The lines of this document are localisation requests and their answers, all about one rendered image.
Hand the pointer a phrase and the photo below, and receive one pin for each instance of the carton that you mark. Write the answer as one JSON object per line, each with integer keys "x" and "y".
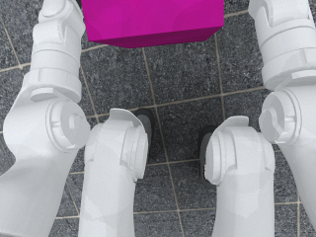
{"x": 143, "y": 23}

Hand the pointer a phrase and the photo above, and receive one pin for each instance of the left robot foot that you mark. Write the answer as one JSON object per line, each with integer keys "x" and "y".
{"x": 148, "y": 121}

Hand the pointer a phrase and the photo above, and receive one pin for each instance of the left robot thigh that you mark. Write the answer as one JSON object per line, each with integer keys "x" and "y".
{"x": 107, "y": 199}

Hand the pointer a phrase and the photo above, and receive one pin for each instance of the right robot forearm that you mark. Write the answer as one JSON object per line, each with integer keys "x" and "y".
{"x": 286, "y": 36}

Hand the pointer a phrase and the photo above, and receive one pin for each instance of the left robot upper arm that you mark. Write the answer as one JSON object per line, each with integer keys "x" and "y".
{"x": 45, "y": 138}

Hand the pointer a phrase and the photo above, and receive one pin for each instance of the left robot forearm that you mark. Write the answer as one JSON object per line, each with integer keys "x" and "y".
{"x": 55, "y": 59}

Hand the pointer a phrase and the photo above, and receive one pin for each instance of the right robot upper arm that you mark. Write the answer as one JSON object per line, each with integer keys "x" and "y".
{"x": 288, "y": 119}

